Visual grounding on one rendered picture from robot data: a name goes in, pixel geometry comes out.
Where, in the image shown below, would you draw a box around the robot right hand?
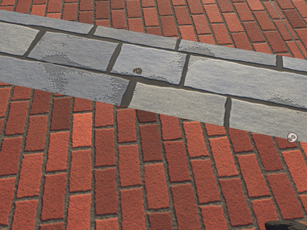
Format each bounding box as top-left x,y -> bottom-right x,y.
265,219 -> 307,230

